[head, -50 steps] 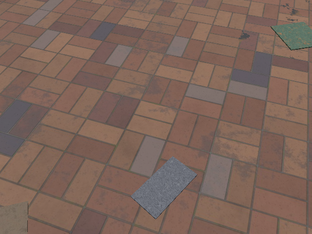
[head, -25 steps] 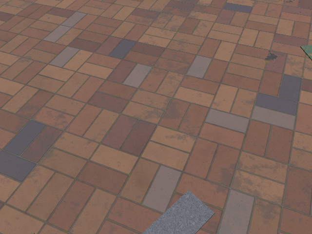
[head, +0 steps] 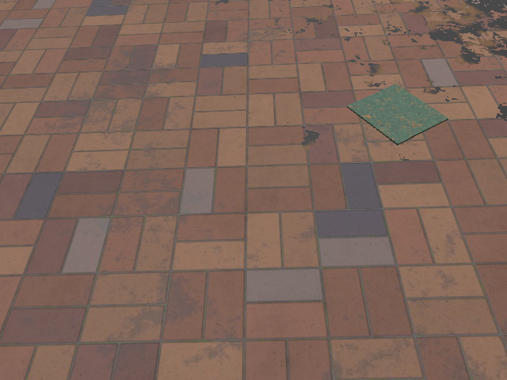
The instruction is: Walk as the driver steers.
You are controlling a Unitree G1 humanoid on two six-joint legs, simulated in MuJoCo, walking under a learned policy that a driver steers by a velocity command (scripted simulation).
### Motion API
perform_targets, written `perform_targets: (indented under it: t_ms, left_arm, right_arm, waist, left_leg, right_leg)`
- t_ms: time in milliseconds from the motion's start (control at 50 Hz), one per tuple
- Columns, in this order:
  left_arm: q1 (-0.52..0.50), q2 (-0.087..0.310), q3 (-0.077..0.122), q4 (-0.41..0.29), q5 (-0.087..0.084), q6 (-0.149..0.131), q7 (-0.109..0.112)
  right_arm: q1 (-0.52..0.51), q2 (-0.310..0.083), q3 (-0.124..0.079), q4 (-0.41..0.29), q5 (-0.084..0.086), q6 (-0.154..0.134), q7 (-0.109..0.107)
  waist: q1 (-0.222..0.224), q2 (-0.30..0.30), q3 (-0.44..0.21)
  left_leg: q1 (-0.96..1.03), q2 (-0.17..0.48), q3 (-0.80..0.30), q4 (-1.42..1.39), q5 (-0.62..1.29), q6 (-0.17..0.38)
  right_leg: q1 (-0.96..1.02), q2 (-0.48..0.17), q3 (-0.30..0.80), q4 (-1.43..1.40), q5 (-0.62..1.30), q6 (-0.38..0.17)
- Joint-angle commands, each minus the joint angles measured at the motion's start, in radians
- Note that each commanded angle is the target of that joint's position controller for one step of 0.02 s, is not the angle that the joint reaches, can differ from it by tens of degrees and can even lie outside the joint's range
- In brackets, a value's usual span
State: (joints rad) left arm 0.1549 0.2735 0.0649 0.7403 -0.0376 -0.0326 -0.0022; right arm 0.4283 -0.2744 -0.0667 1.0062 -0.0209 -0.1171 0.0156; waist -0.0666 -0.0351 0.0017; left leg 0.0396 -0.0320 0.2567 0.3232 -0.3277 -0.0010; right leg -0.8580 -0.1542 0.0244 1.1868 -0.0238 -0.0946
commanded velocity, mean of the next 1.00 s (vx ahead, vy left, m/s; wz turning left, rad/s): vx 0.61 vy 0.00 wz -0.52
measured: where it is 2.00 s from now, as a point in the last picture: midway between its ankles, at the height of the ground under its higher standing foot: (314, 268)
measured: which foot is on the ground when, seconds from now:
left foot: down 0.00-0.20, up 0.22-0.60, down 0.62-1.00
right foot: up 0.00-0.18, down 0.20-0.64, up 0.66-1.00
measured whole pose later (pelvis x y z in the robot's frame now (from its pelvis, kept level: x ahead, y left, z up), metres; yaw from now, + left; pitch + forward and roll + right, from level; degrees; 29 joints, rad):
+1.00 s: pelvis +0.66 -0.11 +0.00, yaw -30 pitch +1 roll +2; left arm 0.16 0.22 0.03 0.73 0.01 0.02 0.03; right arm 0.21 -0.22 -0.02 0.79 -0.01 -0.04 0.02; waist -0.03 -0.02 0.01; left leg -0.36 -0.07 0.05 0.45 -0.11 0.07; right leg -0.37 -0.05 0.08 0.61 -0.25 0.01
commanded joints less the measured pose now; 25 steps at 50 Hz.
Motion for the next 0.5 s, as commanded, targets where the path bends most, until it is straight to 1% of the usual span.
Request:
perform_targets:
  t_ms: [20,60,80,100,120,140,160,180,200,220,240,260,280,300,320,340,360,380,400,420,440,460,480,500]
  left_arm:
    - [0.001,0.000,-0.011,-0.063,0.008,-0.005,-0.026]
    - [-0.095,0.004,-0.016,-0.105,0.006,-0.019,-0.053]
    - [-0.119,0.008,-0.015,-0.122,0.005,-0.026,-0.067]
    - [-0.124,0.024,-0.008,-0.134,0.002,-0.030,-0.077]
    - [-0.100,0.050,0.003,-0.138,-0.005,-0.030,-0.083]
    - [-0.013,0.082,0.019,-0.130,-0.015,-0.024,-0.083]
    - [0.150,0.141,0.047,-0.104,-0.020,-0.012,-0.080]
    - [0.395,0.236,0.094,-0.038,-0.017,0.001,-0.067]
    - [0.503,0.268,0.111,0.016,-0.026,0.014,-0.040]
    - [0.390,0.266,0.084,-0.010,0.007,0.003,-0.047]
    - [0.373,0.177,0.054,-0.049,0.039,-0.027,-0.055]
    - [0.388,0.123,0.047,-0.047,0.042,-0.051,-0.059]
    - [0.334,0.111,0.040,-0.047,0.037,-0.067,-0.067]
    - [0.255,0.111,0.036,-0.067,0.032,-0.080,-0.069]
    - [0.187,0.114,0.035,-0.088,0.031,-0.083,-0.057]
    - [0.152,0.107,0.031,-0.102,0.026,-0.081,-0.044]
    - [0.138,0.095,0.025,-0.100,0.022,-0.078,-0.030]
    - [0.148,0.079,0.019,-0.099,0.020,-0.079,-0.015]
    - [0.172,0.065,0.014,-0.089,0.019,-0.077,0.001]
    - [0.185,0.056,0.010,-0.077,0.017,-0.071,0.015]
    - [0.202,0.051,0.008,-0.062,0.016,-0.061,0.024]
    - [0.241,0.054,0.010,-0.042,0.016,-0.051,0.027]
    - [0.291,0.063,0.014,-0.020,0.017,-0.045,0.025]
    - [0.326,0.072,0.017,-0.002,0.015,-0.040,0.022]
  right_arm:
    - [-0.174,-0.104,-0.002,-0.124,-0.001,-0.027,-0.021]
    - [-0.126,-0.144,-0.008,-0.126,0.004,-0.016,-0.030]
    - [-0.127,-0.166,-0.011,-0.135,0.005,-0.008,-0.034]
    - [-0.130,-0.194,-0.015,-0.148,0.004,0.001,-0.040]
    - [-0.121,-0.222,-0.022,-0.158,0.003,0.013,-0.048]
    - [-0.133,-0.248,-0.029,-0.170,0.005,0.029,-0.055]
    - [-0.175,-0.270,-0.036,-0.189,0.010,0.041,-0.053]
    - [-0.230,-0.271,-0.040,-0.221,0.025,0.041,-0.042]
    - [-0.277,-0.168,-0.015,-0.231,0.034,0.024,-0.025]
    - [-0.157,0.038,0.040,-0.296,0.023,-0.033,-0.003]
    - [-0.203,-0.005,0.049,-0.383,0.054,-0.085,0.009]
    - [-0.341,-0.093,0.028,-0.408,0.077,-0.104,0.010]
    - [-0.361,-0.082,0.026,-0.415,0.072,-0.099,0.003]
    - [-0.320,-0.062,0.030,-0.404,0.050,-0.084,-0.003]
    - [-0.278,-0.063,0.024,-0.393,0.033,-0.062,-0.003]
    - [-0.258,-0.080,0.015,-0.388,0.027,-0.041,-0.005]
    - [-0.254,-0.084,0.011,-0.384,0.024,-0.025,-0.010]
    - [-0.297,-0.080,0.013,-0.397,0.012,-0.016,-0.016]
    - [-0.370,-0.057,0.023,-0.423,-0.002,-0.012,-0.021]
    - [-0.438,-0.034,0.031,-0.446,-0.012,-0.015,-0.022]
    - [-0.486,-0.002,0.040,-0.462,-0.018,-0.019,-0.020]
    - [-0.531,0.025,0.048,-0.476,-0.019,-0.023,-0.015]
    - [-0.562,0.028,0.046,-0.489,-0.012,-0.027,-0.009]
    - [-0.575,0.011,0.037,-0.500,-0.001,-0.032,-0.004]
  waist:
    - [0.083,0.010,0.177]
    - [0.047,-0.019,0.191]
    - [0.049,-0.013,0.188]
    - [0.060,0.011,0.161]
    - [0.082,0.052,0.115]
    - [0.140,0.110,0.058]
    - [0.234,0.161,-0.026]
    - [0.345,0.154,-0.139]
    - [0.372,-0.019,-0.081]
    - [0.139,-0.391,-0.087]
    - [0.141,-0.321,-0.270]
    - [0.172,-0.123,-0.165]
    - [0.110,0.085,-0.073]
    - [0.046,0.149,-0.043]
    - [0.006,0.161,-0.015]
    - [-0.013,0.147,0.010]
    - [-0.023,0.137,0.026]
    - [-0.001,0.130,0.050]
    - [0.031,0.105,0.073]
    - [0.062,0.077,0.098]
    - [0.092,0.045,0.099]
    - [0.133,0.019,0.091]
    - [0.172,-0.008,0.074]
    - [0.196,-0.036,0.061]
  left_leg:
    - [-0.208,0.263,-0.038,-0.224,0.288,0.103]
    - [-0.080,0.277,0.002,-0.203,0.387,0.081]
    - [-0.041,0.275,0.031,-0.173,0.535,0.065]
    - [-0.012,0.273,0.054,-0.119,0.788,0.055]
    - [0.029,0.279,0.061,-0.035,1.074,0.054]
    - [0.057,0.295,0.062,0.093,1.325,0.061]
    - [0.020,0.312,0.051,0.296,1.474,0.080]
    - [-0.126,0.295,0.008,0.590,1.413,0.089]
    - [-0.372,0.128,-0.003,1.044,0.619,0.042]
    - [-0.768,-0.047,-0.186,1.399,-0.261,0.023]
    - [-0.925,-0.050,-0.397,1.417,-0.203,0.078]
    - [-0.956,-0.004,-0.408,1.329,-0.103,0.118]
    - [-0.922,0.034,-0.402,1.224,-0.027,0.122]
    - [-0.840,0.071,-0.420,1.149,0.017,0.102]
    - [-0.764,0.099,-0.433,1.078,0.046,0.070]
    - [-0.719,0.116,-0.427,1.009,0.057,0.039]
    - [-0.689,0.136,-0.402,0.926,0.066,0.013]
    - [-0.667,0.141,-0.364,0.839,0.123,-0.011]
    - [-0.653,0.138,-0.325,0.734,0.214,-0.030]
    - [-0.627,0.121,-0.290,0.609,0.327,-0.041]
    - [-0.575,0.095,-0.258,0.476,0.434,-0.042]
    - [-0.525,0.064,-0.227,0.363,0.528,-0.040]
    - [-0.492,0.031,-0.207,0.294,0.601,-0.038]
    - [-0.485,0.012,-0.209,0.240,0.634,-0.031]
  right_leg:
    - [0.043,-0.025,0.000,-0.137,0.154,-0.006]
    - [0.017,-0.009,-0.062,-0.268,0.176,-0.029]
    - [0.054,0.014,-0.110,-0.336,0.164,-0.042]
    - [0.133,0.056,-0.173,-0.373,0.142,-0.053]
    - [0.214,0.107,-0.226,-0.366,0.090,-0.060]
    - [0.312,0.151,-0.251,-0.345,0.003,-0.072]
    - [0.507,0.186,-0.251,-0.322,-0.090,-0.098]
    - [0.842,0.212,-0.193,-0.380,-0.125,-0.141]
    - [1.007,0.175,-0.050,-0.496,-0.131,-0.181]
    - [1.160,0.058,0.405,-0.578,-0.155,-0.319]
    - [1.236,-0.086,0.837,-0.871,-0.567,-0.399]
    - [1.141,-0.094,0.865,-0.983,-0.641,-0.321]
    - [0.970,-0.080,0.803,-0.985,-0.618,-0.274]
    - [0.812,-0.054,0.740,-0.954,-0.558,-0.269]
    - [0.683,0.003,0.653,-0.952,-0.504,-0.259]
    - [0.603,0.046,0.565,-0.967,-0.445,-0.249]
    - [0.547,0.069,0.477,-0.970,-0.373,-0.237]
    - [0.497,0.097,0.394,-0.974,-0.268,-0.232]
    - [0.461,0.121,0.318,-0.974,-0.161,-0.223]
    - [0.435,0.156,0.249,-0.944,-0.005,-0.196]
    - [0.421,0.192,0.187,-0.907,0.091,-0.158]
    - [0.423,0.206,0.161,-0.886,0.117,-0.125]
    - [0.452,0.189,0.175,-0.882,0.119,-0.111]
    - [0.505,0.168,0.198,-0.866,0.118,-0.106]
Velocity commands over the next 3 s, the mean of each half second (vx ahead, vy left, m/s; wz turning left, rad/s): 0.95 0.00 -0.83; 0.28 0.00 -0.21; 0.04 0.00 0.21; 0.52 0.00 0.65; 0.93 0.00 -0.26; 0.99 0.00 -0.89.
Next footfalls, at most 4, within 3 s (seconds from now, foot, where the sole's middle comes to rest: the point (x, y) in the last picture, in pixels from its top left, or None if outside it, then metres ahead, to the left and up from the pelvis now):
0.20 right None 0.37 -0.10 -0.77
0.62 left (289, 292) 0.80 -0.09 -0.77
1.02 right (361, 333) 0.66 -0.28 -0.77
2.12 right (340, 212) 1.10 -0.30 -0.77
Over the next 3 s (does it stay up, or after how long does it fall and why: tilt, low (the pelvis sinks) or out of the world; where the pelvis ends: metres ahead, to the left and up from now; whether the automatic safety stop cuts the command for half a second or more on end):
stays up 1.66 -0.38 -0.05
